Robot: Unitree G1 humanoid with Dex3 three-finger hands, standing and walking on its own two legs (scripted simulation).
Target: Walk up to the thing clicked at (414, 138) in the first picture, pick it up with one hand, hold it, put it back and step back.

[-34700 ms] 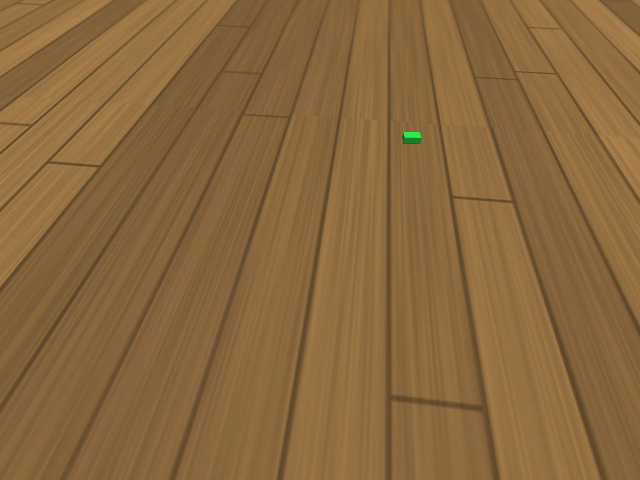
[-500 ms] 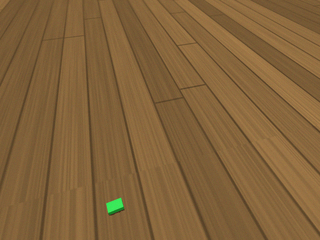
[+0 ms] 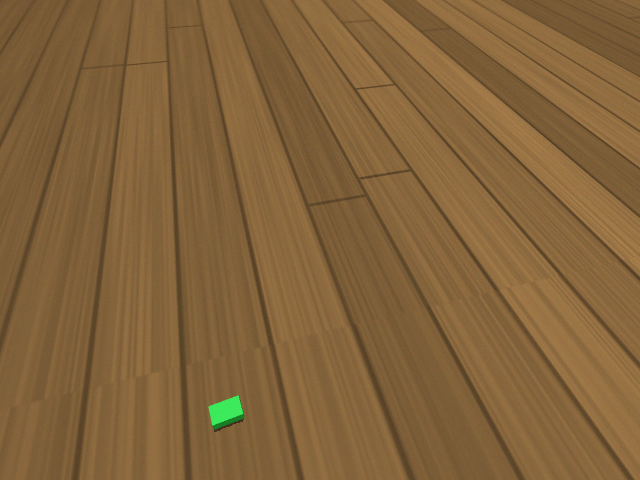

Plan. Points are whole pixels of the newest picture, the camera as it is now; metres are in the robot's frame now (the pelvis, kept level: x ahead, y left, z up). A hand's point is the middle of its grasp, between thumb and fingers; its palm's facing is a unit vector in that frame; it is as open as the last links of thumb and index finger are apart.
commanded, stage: stand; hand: left
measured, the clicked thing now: (226, 412) +0.48 +0.27 -0.76
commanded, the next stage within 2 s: none
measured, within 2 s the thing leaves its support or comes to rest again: neither
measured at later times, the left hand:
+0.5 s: hand out of the picture +0.08 +0.26 -0.15, palm faces -0.02 -0.94 -0.34, open 7.4 cm
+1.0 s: hand out of the picture +0.10 +0.25 -0.15, palm faces -0.01 -0.94 -0.34, open 7.4 cm
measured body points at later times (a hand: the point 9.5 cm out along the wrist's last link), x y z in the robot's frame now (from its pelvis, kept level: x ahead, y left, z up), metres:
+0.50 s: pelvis +0.01 +0.00 +0.00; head +0.02 +0.00 +0.45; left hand +0.08 +0.31 -0.13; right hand +0.08 -0.30 -0.14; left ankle +0.02 +0.13 -0.75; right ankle +0.00 -0.12 -0.75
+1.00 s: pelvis +0.02 +0.00 +0.00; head +0.03 +0.00 +0.45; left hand +0.10 +0.30 -0.13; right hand +0.10 -0.30 -0.13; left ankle +0.02 +0.13 -0.75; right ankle +0.00 -0.12 -0.75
